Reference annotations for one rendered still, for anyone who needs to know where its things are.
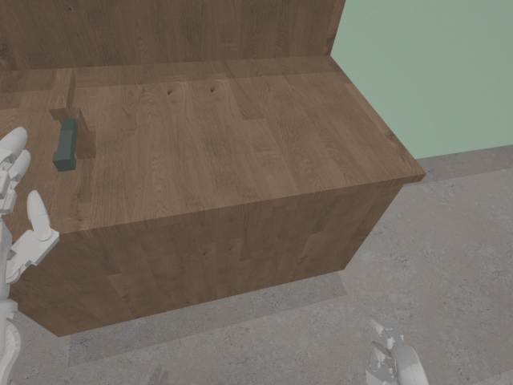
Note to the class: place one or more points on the right robot hand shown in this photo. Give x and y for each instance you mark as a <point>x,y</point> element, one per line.
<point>401,365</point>

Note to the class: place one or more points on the robot left forearm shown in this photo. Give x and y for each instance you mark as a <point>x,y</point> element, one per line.
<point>11,340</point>

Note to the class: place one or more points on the tap lever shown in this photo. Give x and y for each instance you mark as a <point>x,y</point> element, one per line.
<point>64,158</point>

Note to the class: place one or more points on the left robot hand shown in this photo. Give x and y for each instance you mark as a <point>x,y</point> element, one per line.
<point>32,246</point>

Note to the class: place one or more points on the counter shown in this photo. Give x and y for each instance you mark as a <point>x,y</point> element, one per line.
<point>220,150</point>

